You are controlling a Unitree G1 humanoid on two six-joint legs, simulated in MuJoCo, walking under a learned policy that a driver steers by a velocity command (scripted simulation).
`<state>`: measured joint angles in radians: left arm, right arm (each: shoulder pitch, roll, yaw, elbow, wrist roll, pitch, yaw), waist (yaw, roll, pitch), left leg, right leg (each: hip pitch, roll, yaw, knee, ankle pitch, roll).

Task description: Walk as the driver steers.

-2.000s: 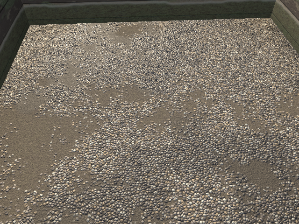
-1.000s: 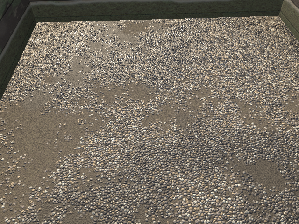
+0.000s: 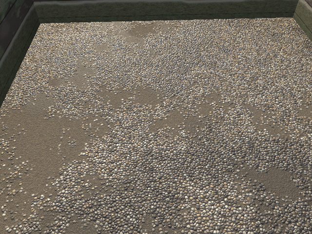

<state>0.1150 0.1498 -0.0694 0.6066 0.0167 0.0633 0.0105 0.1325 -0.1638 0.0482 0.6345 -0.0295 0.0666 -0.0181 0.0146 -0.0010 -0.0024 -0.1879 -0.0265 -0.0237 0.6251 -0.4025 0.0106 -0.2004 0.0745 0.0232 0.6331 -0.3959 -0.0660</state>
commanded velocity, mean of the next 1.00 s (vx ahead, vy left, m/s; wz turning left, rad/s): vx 0.50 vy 0.00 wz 0.00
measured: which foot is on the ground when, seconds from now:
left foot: down 0.00-1.00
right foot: down 0.00-1.00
